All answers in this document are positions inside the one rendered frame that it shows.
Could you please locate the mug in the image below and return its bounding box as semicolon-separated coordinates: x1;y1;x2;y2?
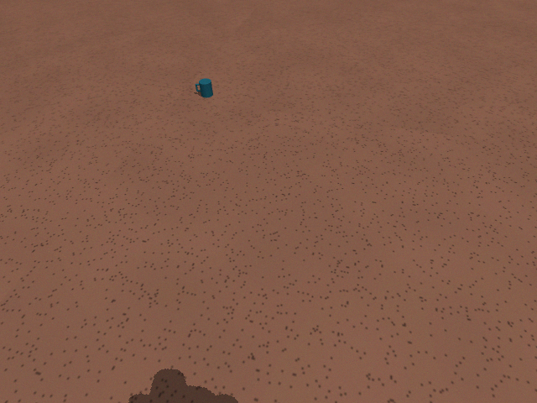
196;78;213;97

